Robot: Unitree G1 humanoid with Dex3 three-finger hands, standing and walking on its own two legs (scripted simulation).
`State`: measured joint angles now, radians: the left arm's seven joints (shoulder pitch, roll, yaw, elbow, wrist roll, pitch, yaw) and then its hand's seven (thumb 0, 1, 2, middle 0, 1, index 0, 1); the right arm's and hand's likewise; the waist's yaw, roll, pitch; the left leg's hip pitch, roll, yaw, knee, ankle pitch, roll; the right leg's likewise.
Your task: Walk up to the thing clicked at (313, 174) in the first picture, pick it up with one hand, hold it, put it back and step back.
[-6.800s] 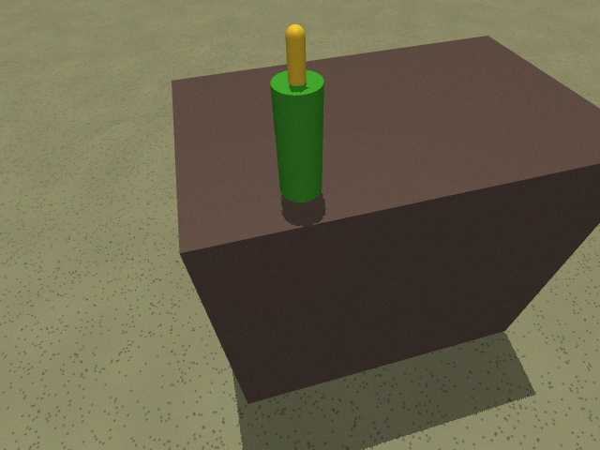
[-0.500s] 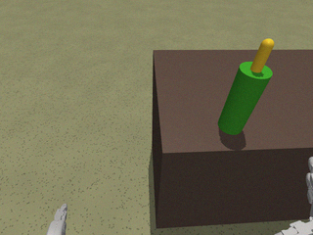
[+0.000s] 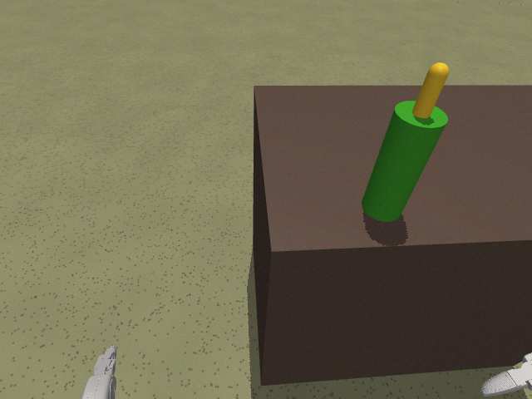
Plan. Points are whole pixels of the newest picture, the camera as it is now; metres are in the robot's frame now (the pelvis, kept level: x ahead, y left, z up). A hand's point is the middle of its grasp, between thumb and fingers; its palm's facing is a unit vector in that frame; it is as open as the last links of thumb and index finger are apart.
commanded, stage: rise first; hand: right
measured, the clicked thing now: (406, 148) +0.46 -0.21 +0.16
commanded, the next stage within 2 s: go down in 0.62 s
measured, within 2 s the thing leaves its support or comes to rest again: neither
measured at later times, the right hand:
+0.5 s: hand out of the picture +0.19 -0.27 +0.18, palm faces +0.43 +0.80 -0.42, open 17.6 cm
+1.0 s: hand out of the picture +0.20 -0.28 +0.20, palm faces +0.48 +0.79 -0.38, open 17.3 cm
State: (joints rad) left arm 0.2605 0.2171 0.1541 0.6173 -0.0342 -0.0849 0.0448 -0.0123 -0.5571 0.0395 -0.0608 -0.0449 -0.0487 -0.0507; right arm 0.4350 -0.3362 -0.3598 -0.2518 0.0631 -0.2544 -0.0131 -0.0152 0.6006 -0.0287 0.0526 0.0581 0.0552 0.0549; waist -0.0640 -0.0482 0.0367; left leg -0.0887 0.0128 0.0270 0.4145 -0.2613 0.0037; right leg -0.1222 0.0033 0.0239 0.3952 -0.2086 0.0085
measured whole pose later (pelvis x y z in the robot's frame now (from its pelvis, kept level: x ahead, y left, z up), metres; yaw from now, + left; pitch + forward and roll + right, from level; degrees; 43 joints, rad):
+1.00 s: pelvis +0.00 +0.00 +0.00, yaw +0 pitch -4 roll +0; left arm 0.22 0.21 0.19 0.70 -0.01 -0.09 0.05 -0.01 -0.52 0.04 -0.06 -0.05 -0.06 -0.05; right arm 0.29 -0.35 -0.50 -0.22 0.07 -0.38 0.04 -0.01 0.51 -0.06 0.05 0.06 0.06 0.05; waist -0.06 -0.02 0.01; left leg -0.11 0.01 0.02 0.44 -0.27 0.00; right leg -0.14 0.00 0.02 0.42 -0.22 0.01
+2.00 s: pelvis +0.01 -0.01 +0.00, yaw +0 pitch +1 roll +0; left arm 0.24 0.24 -0.01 0.69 -0.02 -0.19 0.19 -0.01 -0.55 0.06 -0.06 -0.05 -0.05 -0.05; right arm -0.30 -0.66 -0.64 0.48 0.25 -0.01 0.48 -0.02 0.52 -0.05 0.05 0.05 0.06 0.04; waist -0.03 -0.02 -0.05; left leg -0.19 0.01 0.02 0.44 -0.27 -0.01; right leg -0.24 0.00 0.02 0.46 -0.25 0.00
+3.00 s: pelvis +0.01 -0.01 -0.01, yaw +1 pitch +6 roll +1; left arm 0.25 0.27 -0.08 0.66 -0.02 -0.21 0.24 -0.01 -0.55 0.07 -0.06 -0.06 -0.05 -0.06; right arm -0.60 -0.88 -0.65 0.93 0.22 0.08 0.61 -0.02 0.61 -0.06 0.04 0.05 0.04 0.05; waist 0.02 -0.01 -0.08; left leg -0.29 0.00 0.02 0.47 -0.28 -0.01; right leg -0.36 -0.01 0.02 0.53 -0.27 0.00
